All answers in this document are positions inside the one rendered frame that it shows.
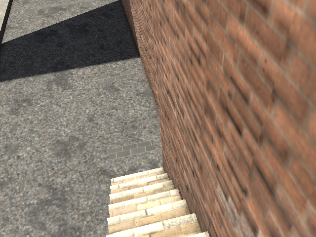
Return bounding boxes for stairs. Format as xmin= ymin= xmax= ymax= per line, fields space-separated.
xmin=106 ymin=167 xmax=209 ymax=237

